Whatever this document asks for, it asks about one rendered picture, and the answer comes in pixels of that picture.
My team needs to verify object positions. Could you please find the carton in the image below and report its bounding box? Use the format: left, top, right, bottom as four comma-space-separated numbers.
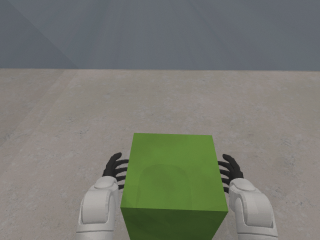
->
120, 133, 229, 240

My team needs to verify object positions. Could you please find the robot left hand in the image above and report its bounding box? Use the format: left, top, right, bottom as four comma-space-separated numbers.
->
102, 152, 129, 190

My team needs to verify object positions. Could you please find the left robot forearm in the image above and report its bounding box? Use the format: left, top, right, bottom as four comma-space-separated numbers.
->
75, 176, 119, 240

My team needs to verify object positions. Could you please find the right robot forearm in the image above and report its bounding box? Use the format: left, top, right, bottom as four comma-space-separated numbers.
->
228, 178, 279, 240

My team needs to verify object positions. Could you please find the robot right hand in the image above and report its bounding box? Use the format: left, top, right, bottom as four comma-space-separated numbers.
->
217, 154, 244, 193

